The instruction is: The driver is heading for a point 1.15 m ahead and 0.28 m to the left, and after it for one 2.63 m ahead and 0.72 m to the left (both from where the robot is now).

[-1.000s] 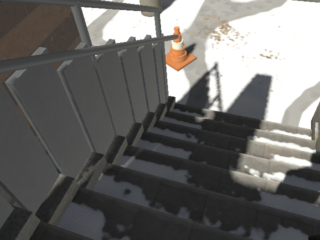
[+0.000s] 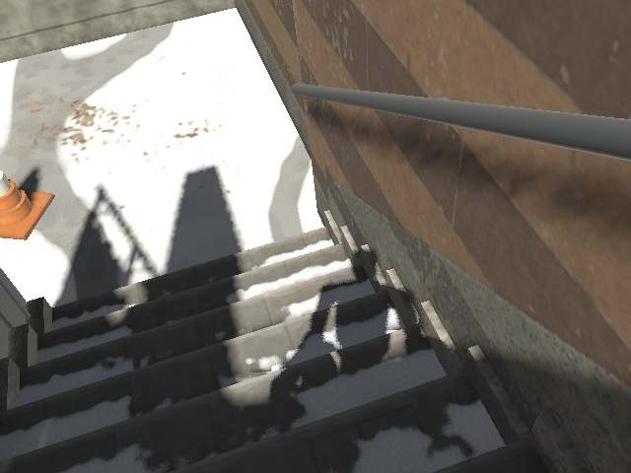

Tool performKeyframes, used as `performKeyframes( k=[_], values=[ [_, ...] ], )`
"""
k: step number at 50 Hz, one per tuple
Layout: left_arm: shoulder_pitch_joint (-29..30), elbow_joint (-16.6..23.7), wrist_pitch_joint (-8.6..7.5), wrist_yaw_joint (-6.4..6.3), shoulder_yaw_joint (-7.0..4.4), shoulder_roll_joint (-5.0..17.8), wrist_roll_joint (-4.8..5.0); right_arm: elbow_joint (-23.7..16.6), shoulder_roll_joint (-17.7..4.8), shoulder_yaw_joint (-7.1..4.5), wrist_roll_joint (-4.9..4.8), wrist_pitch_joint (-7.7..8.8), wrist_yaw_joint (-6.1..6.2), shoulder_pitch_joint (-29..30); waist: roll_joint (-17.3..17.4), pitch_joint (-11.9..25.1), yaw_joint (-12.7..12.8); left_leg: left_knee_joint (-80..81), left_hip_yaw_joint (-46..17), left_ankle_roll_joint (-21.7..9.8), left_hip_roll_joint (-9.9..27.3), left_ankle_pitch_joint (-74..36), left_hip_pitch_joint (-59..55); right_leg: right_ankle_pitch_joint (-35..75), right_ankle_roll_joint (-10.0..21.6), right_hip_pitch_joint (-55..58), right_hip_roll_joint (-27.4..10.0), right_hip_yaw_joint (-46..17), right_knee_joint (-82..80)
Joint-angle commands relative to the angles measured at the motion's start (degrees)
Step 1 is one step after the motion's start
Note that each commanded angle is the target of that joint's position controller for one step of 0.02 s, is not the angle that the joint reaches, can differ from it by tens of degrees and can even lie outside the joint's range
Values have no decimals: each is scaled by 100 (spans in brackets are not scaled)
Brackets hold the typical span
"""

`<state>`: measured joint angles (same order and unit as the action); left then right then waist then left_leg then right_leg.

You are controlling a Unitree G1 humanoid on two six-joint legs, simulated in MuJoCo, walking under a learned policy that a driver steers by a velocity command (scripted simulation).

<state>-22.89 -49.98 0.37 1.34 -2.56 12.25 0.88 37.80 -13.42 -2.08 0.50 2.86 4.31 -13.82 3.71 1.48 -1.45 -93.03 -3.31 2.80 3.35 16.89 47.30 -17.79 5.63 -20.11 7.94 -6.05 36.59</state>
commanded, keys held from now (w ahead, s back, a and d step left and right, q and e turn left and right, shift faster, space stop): w+e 0.02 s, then w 0.04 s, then w+q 0.24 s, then q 0.70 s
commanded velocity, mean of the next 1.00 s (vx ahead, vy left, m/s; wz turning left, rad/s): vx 0.24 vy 0.00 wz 0.27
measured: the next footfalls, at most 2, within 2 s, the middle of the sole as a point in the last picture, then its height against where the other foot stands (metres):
left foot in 0.44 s outside the picture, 0.17 m lower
right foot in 1.00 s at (362, 464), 0.17 m lower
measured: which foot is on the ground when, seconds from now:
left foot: up 0.00-0.42, down 0.44-1.00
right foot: down 0.00-0.46, up 0.48-0.98, down 1.00-1.00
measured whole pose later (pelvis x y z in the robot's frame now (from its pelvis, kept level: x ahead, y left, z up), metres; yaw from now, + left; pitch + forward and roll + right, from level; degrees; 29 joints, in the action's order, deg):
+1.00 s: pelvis +0.51 +0.04 -0.28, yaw +24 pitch +1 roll +6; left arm -5.2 -32.4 -3.1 0.4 -2.9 12.3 -1.0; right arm 42.6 -13.3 -2.7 -2.3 -2.4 5.8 -26.1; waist -3.9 2.9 -2.4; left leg -71.1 -14.8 -1.6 -15.4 50.0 17.7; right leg 24.6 -1.2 -18.2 -2.2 -10.8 16.5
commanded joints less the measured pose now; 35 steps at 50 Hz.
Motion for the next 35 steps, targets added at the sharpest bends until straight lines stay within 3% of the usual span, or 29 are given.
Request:
performKeyframes(
  k=[1, 2, 3, 4, 5, 7, 8, 10, 12, 15, 17, 18, 19, 20, 21, 22, 23, 24, 25, 26, 27, 28, 29, 30, 31, 32, 33, 34, 35],
  values=[
    [302, 469, -218, -387, -28, 565, -213, -734, -476, -193, 303, 74, -41, 606, -777, -209, -107, 2192, -283, 213, 74, -1820, 294, 890, 636, -405, -1430, -2305, -1361],
    [105, 386, -199, -460, -30, 604, -252, -631, -259, -144, 254, 63, -102, 347, -787, 175, -204, 2303, -101, 278, -98, -2308, -215, 1520, 637, -416, -1297, -2081, -1167],
    [-191, 216, -138, -523, -14, 629, -246, -288, -326, -184, 127, 60, -229, -388, -921, 417, -346, 1930, -266, 290, -74, -2632, -469, 1917, 689, -285, -1358, -2082, -916],
    [-466, 68, -165, -599, -20, 673, -101, -248, -786, -317, -70, 54, -328, -208, -697, 330, -209, 2719, -565, 240, -5, -3288, 404, 1100, 492, 618, -1359, -1897, -654],
    [-779, -12, -184, -616, 11, 600, -32, -343, -751, -307, -85, 51, -384, 245, -766, 102, 28, 3158, -606, 119, -25, -3500, 721, 731, 393, 883, -1477, -2075, -660],
    [-838, -123, -234, -703, 106, 277, 25, -558, -514, -251, 77, 29, -465, 1044, -902, -489, 185, 4552, -457, 58, -279, -4406, -171, 150, 167, -88, -1095, -1571, -579],
    [-944, -204, -276, -672, 117, 281, -25, -518, -414, -249, 78, 54, -518, 1019, -921, -410, 262, 4644, -431, 7, -368, -4651, -534, 52, 198, -160, -1114, -1538, -600],
    [-897, -180, -316, -681, 65, 432, -96, -487, -381, -259, -23, 47, -581, 975, -930, -661, 269, 4687, -566, -24, -382, -4580, -592, -38, 298, -250, -1235, -1560, -446],
    [-1116, -339, -330, -716, 88, 279, -51, -394, -367, -268, -77, 50, -586, 804, -954, -864, 283, 4857, -913, -117, -402, -4186, -258, 545, 374, 135, -1257, -1605, 165],
    [-1282, -389, -283, -746, 46, 261, -78, -459, -289, -227, -94, 129, -701, 1273, -757, -936, 647, 5278, -939, -124, -584, -3703, -243, 1125, 403, 497, -1234, -1444, 716],
    [-1383, -355, -165, -839, 130, 119, -106, -499, -101, -137, -129, 134, -852, 1531, -682, -975, 854, 5643, -746, -113, -644, -3495, -275, 1723, 427, 717, -1220, -1302, 1158],
    [-1345, -375, -109, -903, 151, 110, -51, -490, -85, -120, -164, 179, -892, 1584, -686, -1038, 877, 5905, -505, -99, -604, -3233, -376, 2192, 402, 717, -1208, -1255, 1473],
    [-1203, -280, -44, -921, 185, 113, -33, -402, -186, -150, -120, 214, -928, 1312, -689, -1024, 796, 6142, -148, -117, -641, -2942, -942, 3006, 282, 455, -1188, -1073, 1797],
    [-877, -224, -37, -882, 161, 286, -80, -127, -319, -242, -173, 209, -919, 557, -1070, -765, 463, 6457, -64, -282, -516, -2748, -1902, 3639, 218, 179, -1201, -994, 2352],
    [-946, -348, -72, -818, 154, 316, -119, 280, -484, -343, -141, 211, -868, -295, -897, -354, 148, 6725, 169, -435, -667, -3107, -3264, 4876, 125, -178, -1086, -866, 3046],
    [-468, -227, -184, -793, 159, 495, -59, 746, -563, -419, -160, 251, -799, -1669, -745, -335, -654, 7681, 32, -683, -412, -4248, -4769, 4856, -176, -1183, -967, -528, 4604],
    [-232, -310, -346, -653, 110, 572, -240, 1227, -783, -474, -108, 78, -699, -2965, 392, -74, -1217, 7730, -613, -1402, 422, -6969, -6559, 377, -696, -2643, -106, 361, 7707],
    [-1541, -356, -508, -387, 173, 283, -218, 1310, -1000, -286, 75, -4, -636, -2767, 1304, 1248, -370, 5113, -1819, -2397, 1692, -10713, -8991, -3917, -1143, -4639, -38, 228, 9546],
    [-1184, -27, -645, -260, 141, 786, -90, 1113, -802, -238, 58, -157, -551, -2552, 949, 2191, -640, 5237, -2017, -2631, 1814, -10292, -9121, -3549, -1125, -4794, -478, -90, 9168],
    [-358, 321, -602, -313, 172, 680, -15, 956, -913, -212, 12, -298, -472, -1988, 332, 1998, -588, 5652, -1939, -2648, 1654, -8445, -8102, -3085, -1134, -4775, -640, 28, 9045],
    [236, 608, -506, -467, 263, 391, -4, 704, -1308, -339, 35, -365, -374, -1184, -424, 1548, -383, 6219, -2382, -2782, 1761, -6705, -6483, -2219, -1075, -4567, -765, 46, 8809],
    [486, 724, -292, -588, 224, 451, -15, 414, -1175, -247, 17, -403, -294, -572, -988, 921, -33, 6560, -2526, -2683, 1691, -5688, -4949, -1709, -1092, -4108, -874, -31, 7912],
    [451, 639, -131, -644, 97, 601, -43, 449, -944, -151, -8, -315, -271, -657, -1049, 185, 116, 6688, -2144, -2257, 1194, -5162, -3699, -965, -964, -3784, -831, -34, 7030],
    [356, 697, -52, -712, 56, 598, -195, 356, -1027, -156, 34, -220, -265, -583, -801, 4, 306, 6656, -2019, -2172, 856, -5786, -2943, -502, -978, -3453, -704, 142, 6728],
    [556, 976, -99, -747, -9, 719, -248, 171, -1120, -156, -74, -123, -207, -307, -1012, -274, 411, 6923, -1470, -1846, 262, -5223, -1974, 530, -935, -2514, -746, 85, 4196],
    [895, 1104, -210, -763, -50, 620, -313, 263, -836, -112, -231, -102, -110, -379, -928, -204, 347, 6758, -1123, -1550, -288, -5111, -1671, 1576, -914, -1725, -679, 255, 2405],
    [1015, 1228, -280, -686, 49, 177, -284, 352, -770, -79, -253, -133, -25, -436, -392, 423, 400, 6529, -965, -1499, -402, -5543, -1727, 2339, -987, -848, -415, 451, 2027],
    [455, 1083, -321, -566, 17, 224, -356, 249, -901, -70, -101, -145, 20, -99, 62, 1134, 688, 6039, -1175, -1533, -195, -6070, -2014, 3362, -1106, -267, -329, 289, 2970],
    [194, 1049, -290, -486, -31, 386, -293, 168, -923, -90, -188, -199, 56, 58, 168, 1302, 842, 5804, -1284, -1589, -57, -6068, -2434, 3061, -1163, -471, -350, 122, 2962]
  ],
)
Keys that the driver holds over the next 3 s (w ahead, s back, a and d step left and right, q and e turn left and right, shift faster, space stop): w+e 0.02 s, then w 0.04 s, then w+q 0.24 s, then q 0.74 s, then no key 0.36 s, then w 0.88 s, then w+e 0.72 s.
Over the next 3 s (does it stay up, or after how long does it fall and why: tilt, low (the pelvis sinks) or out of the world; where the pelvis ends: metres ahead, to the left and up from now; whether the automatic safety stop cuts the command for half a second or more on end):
stays up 0.87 0.30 -0.52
